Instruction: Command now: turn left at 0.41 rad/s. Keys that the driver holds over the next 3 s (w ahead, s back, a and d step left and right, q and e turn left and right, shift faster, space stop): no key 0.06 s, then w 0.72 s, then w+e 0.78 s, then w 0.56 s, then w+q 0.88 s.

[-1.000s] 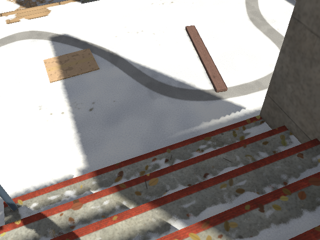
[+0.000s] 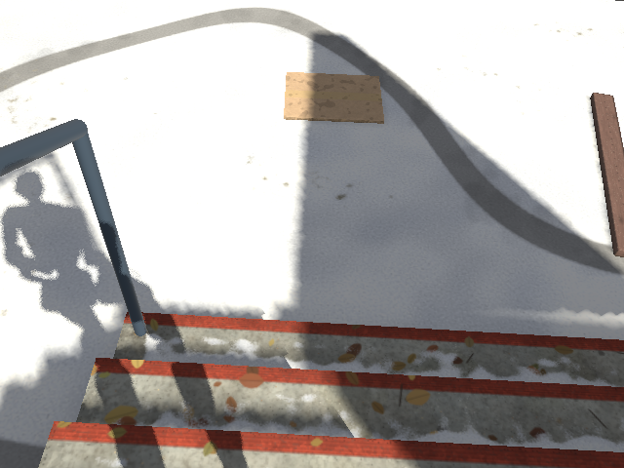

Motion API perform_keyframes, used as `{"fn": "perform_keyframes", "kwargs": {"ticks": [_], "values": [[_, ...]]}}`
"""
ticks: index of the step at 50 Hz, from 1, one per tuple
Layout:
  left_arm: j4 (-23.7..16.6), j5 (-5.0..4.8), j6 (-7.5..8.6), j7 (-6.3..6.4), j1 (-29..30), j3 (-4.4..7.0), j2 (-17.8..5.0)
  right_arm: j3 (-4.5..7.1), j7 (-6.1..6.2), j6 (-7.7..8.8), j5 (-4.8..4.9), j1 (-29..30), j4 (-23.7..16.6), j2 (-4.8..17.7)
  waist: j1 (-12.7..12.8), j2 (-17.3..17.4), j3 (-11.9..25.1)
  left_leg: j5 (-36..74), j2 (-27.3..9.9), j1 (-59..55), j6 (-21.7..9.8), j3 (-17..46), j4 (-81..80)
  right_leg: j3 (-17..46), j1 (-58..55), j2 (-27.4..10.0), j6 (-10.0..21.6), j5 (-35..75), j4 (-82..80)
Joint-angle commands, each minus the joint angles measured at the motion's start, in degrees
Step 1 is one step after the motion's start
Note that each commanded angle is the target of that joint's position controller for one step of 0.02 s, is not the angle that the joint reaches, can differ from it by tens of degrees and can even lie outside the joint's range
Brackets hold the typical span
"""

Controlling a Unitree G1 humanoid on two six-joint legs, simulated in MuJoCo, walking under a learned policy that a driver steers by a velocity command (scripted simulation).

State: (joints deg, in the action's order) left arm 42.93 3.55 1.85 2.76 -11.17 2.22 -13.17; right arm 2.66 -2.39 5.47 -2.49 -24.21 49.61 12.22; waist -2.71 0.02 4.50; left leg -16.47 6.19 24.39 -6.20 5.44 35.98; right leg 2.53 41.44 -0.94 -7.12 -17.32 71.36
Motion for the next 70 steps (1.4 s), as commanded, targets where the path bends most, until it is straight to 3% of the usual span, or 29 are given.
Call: {"fn": "perform_keyframes", "kwargs": {"ticks": [1, 7, 12, 14, 15, 16, 19, 22, 26, 33, 35, 37, 38, 40, 41, 43, 45, 49, 51, 56, 58, 59, 62, 63, 64, 65, 66, 69, 70], "values": [[-2.75, 0.60, 0.13, -0.67, 0.72, -0.35, -2.35, 1.24, 0.02, 0.24, 0.73, -2.64, -2.40, 8.06, 0.66, 5.39, 0.64, 19.48, -15.73, -9.45, -11.81, 21.94, -6.76, -0.37, 5.62, -1.83, -0.10, -2.74, -5.26], [3.02, 1.21, -0.07, -4.20, -3.13, -0.82, -3.20, 1.61, -2.03, 0.76, 3.09, -3.68, 0.63, 11.96, -1.66, 7.71, -6.11, -28.99, -14.08, -0.17, -11.57, 30.01, -15.82, -4.84, -7.67, -0.12, 0.30, -17.09, -19.86], [6.78, -0.43, 4.08, -4.16, -10.86, -1.86, -1.16, 0.44, -1.51, -0.29, 1.17, 7.10, -0.55, 7.22, 3.25, 3.41, -5.71, -20.83, -12.32, 7.16, -12.49, 27.33, -8.77, -4.40, -34.35, 2.11, 7.57, -6.16, -39.54], [11.65, 2.05, 5.78, -4.15, -28.23, 0.20, -6.94, 0.12, -1.18, 0.58, -0.26, 6.94, -1.10, 2.26, 8.39, -12.94, -6.17, -17.74, 2.86, 29.77, -2.97, 8.54, 21.08, 27.71, -50.10, -13.26, 27.69, -2.48, -50.67], [12.11, 3.93, 5.45, -4.81, -30.10, 0.56, -7.03, 0.37, -0.04, 1.13, -1.59, 9.74, -1.94, 2.53, 9.09, -7.10, -8.46, -17.30, 3.19, 44.51, -2.09, 11.24, 30.46, 39.40, -56.52, -20.86, 33.74, 5.44, -54.16], [11.22, 3.58, 4.92, -5.22, -24.77, 0.62, -5.67, 0.14, 1.18, 1.28, -1.65, 11.99, -2.10, 2.20, 6.74, 0.18, -9.61, -8.76, 1.25, 49.17, -1.75, 14.14, 31.83, 35.63, -55.82, -21.17, 31.91, 8.02, -53.86], [10.22, 1.94, 4.47, -4.28, -14.35, -1.66, 5.13, -1.35, 1.09, -0.15, -3.30, 5.83, 2.63, 0.41, 1.13, 0.20, -3.80, 9.24, -7.70, 34.97, 1.59, 6.05, 30.02, 12.50, -42.41, -9.56, 21.66, 15.97, -47.91], [11.10, 1.55, 5.16, -2.41, -17.43, -2.84, 4.94, -2.09, -2.56, -0.67, -4.20, 11.24, 2.38, 1.29, 4.58, -1.71, -4.41, 30.22, -11.74, 25.91, 3.13, -0.64, 20.62, 5.07, -28.08, -5.29, 20.27, 9.47, -45.73], [17.08, 1.34, 6.20, -2.45, -28.28, -3.88, 2.52, -3.27, -1.50, -0.53, -3.24, 22.42, -0.81, -0.70, 8.77, -2.88, -7.56, 49.69, -11.81, 12.34, 3.38, -6.72, 2.25, 4.01, -15.10, -4.82, 20.48, 2.01, -42.02], [17.64, -1.06, 5.21, -3.51, -24.01, -2.54, -2.60, -3.65, -1.56, -1.52, -3.09, 27.79, -5.47, 1.94, 9.99, -3.28, -13.01, 24.13, -10.28, 3.87, 4.01, -7.75, -12.14, 11.52, -25.45, -7.23, 20.96, 4.93, -29.59], [17.89, 0.02, 3.54, -4.37, -22.54, -1.75, -4.19, -2.75, -1.36, -0.94, -1.87, 19.06, -0.83, 3.70, 6.33, 0.03, -10.67, 25.84, -9.82, -7.85, 3.59, -8.91, -19.70, 9.96, -27.83, -5.42, 20.20, 11.24, -18.45], [21.68, 3.66, 2.57, -8.82, -28.15, -2.79, -0.05, 1.27, -1.20, 0.13, -2.50, -16.37, 9.46, 10.65, -5.98, 9.36, 2.62, 51.34, -15.62, -52.10, -5.22, -6.64, -9.64, 4.42, -5.30, 0.84, 13.94, 7.98, 16.63], [20.86, 0.69, 3.11, -9.70, -34.72, -3.03, 4.97, 2.21, -1.95, -0.61, -3.23, -20.91, 10.31, 15.57, -2.30, 16.19, 17.43, 76.97, -27.34, -68.92, -16.62, 2.98, 6.20, -0.20, 6.26, 5.62, 10.52, -30.01, 41.91], [9.83, -2.33, 4.46, -8.83, -12.52, -1.92, 0.10, 3.18, -2.16, -1.44, -3.66, -12.96, 9.63, 14.29, -6.04, 4.90, -0.34, 27.64, -32.78, -52.98, -17.12, 15.99, -9.74, 0.74, 30.60, 0.71, 11.17, -19.45, 37.80], [10.36, -1.28, 4.48, -7.27, -10.01, -1.69, -0.83, 0.96, -2.02, -1.98, -3.69, -4.85, 8.02, 7.51, -2.68, -3.28, -4.61, 9.65, -29.80, -37.12, -14.03, 13.48, -14.33, 3.42, 25.70, -3.18, 12.47, -9.09, 29.83], [12.03, 1.62, 3.94, -5.84, -13.16, -2.49, 3.24, -3.81, -0.19, -0.19, -4.61, 4.27, 4.90, -5.64, 5.84, -2.23, -10.29, 15.15, -23.66, -8.68, -10.13, 4.07, -17.97, 8.49, 8.82, -10.22, 15.93, 12.63, 5.05], [13.16, 2.50, 2.97, -7.02, -10.29, -1.88, 2.63, -3.68, 1.36, 1.67, -2.09, 2.97, 5.49, -2.52, 4.46, 3.88, -10.20, 15.03, -19.67, 1.36, -10.90, -2.21, -21.43, 2.27, -1.47, -7.37, 15.06, 21.69, -8.89], [10.29, 2.22, 2.93, -7.28, -6.82, -3.04, 3.39, -3.99, 2.71, 3.69, -4.02, -7.84, 11.19, -2.02, 1.62, 0.56, -7.40, 23.72, -22.64, -13.26, -9.10, -2.23, -10.38, 6.87, 9.37, -8.75, 10.77, 37.98, -24.78], [9.29, 1.92, 2.38, -6.85, -3.91, -2.78, 1.89, -5.06, 1.84, 3.05, -5.04, -1.32, 9.28, -2.13, 3.81, 2.36, -6.56, 9.37, -14.80, 8.38, -4.68, -11.65, -8.32, 0.10, -16.42, -5.25, 11.49, 52.79, -29.90], [3.51, 2.22, 1.55, -7.54, 10.53, -2.41, -1.86, -4.74, 2.53, 1.92, -2.91, -12.65, 14.05, 1.15, -2.10, -0.17, -15.24, 7.41, -22.41, -16.24, -5.26, -3.70, -0.51, 0.64, 0.90, -7.09, 12.24, 33.19, -41.56], [4.60, 2.97, 2.07, -7.54, 7.49, -2.17, -1.56, -4.84, 3.40, 1.43, -4.86, -14.29, 14.64, 0.94, -0.92, 0.73, -12.62, 16.46, -23.76, -20.77, -3.41, -3.76, 6.51, -0.52, -0.70, -6.86, 11.84, 33.86, -31.39], [4.62, 2.31, 2.49, -7.55, 13.54, -1.78, -3.07, -4.31, 4.14, 0.66, -0.80, -11.27, 13.62, 0.34, -3.87, -2.73, -14.63, 10.61, -20.45, -21.51, -2.52, -7.10, 6.83, -3.11, -1.81, -6.24, 11.59, 24.66, -48.30], [16.18, 1.51, 3.69, -6.88, -17.37, 1.16, -5.96, -2.26, 0.17, -1.48, -5.29, -6.60, 13.38, 7.29, 9.50, -2.32, -8.16, 27.49, -18.95, -3.40, 0.46, -12.22, 32.05, -9.77, -44.41, -0.39, 12.47, 32.77, -46.18], [18.81, 1.95, 3.85, -6.10, -28.73, 3.93, -12.40, -1.12, -1.69, -1.27, -3.91, -6.87, 12.68, 7.59, 14.37, -15.31, -2.15, 8.12, -11.62, 9.76, 3.86, -15.25, 54.80, -8.03, -62.80, -2.42, 18.23, 50.66, -47.84], [20.88, 1.49, 3.52, -5.20, -35.71, 4.57, -16.84, -2.68, -3.82, -0.85, -4.24, -14.04, 11.14, -0.36, 10.76, -18.15, 18.36, -31.00, -5.48, 20.09, 7.39, -10.02, 75.35, 10.52, -87.99, -14.19, 32.32, 74.94, -31.01], [25.09, 2.95, 4.46, -4.78, -41.54, 5.08, -16.21, -1.70, -3.83, 0.52, -1.11, 3.79, 3.28, 2.72, 17.59, -7.46, 9.20, -32.08, -4.16, 35.18, 8.07, -6.93, 79.92, 16.30, -87.15, -15.12, 31.85, 76.96, -34.24], [22.96, 1.25, 5.50, -5.05, -35.18, 4.87, -14.10, -1.46, -2.57, 2.25, 0.82, 14.90, -4.25, 3.76, 17.55, -7.09, 3.81, -30.62, -5.04, 47.24, 8.56, -4.51, 75.31, 21.01, -81.41, -17.71, 32.91, 50.96, -38.28], [15.80, 2.06, 5.13, -6.35, -10.23, -1.42, 2.47, -1.74, 1.03, 1.49, -2.40, 9.91, -2.15, 2.47, 1.54, 4.33, -11.61, -4.30, -16.66, 26.41, 2.04, 4.46, 38.27, 17.48, -28.79, -16.96, 27.06, 28.39, -44.67], [13.46, 0.46, 5.38, -6.12, -5.75, -2.10, 2.14, -1.87, 1.18, 0.52, -2.84, 8.06, -0.09, 0.61, 0.55, 3.31, -13.68, 5.85, -16.02, 13.39, 2.32, 1.04, 25.23, 11.71, -11.74, -13.26, 27.00, 26.62, -48.05]]}}
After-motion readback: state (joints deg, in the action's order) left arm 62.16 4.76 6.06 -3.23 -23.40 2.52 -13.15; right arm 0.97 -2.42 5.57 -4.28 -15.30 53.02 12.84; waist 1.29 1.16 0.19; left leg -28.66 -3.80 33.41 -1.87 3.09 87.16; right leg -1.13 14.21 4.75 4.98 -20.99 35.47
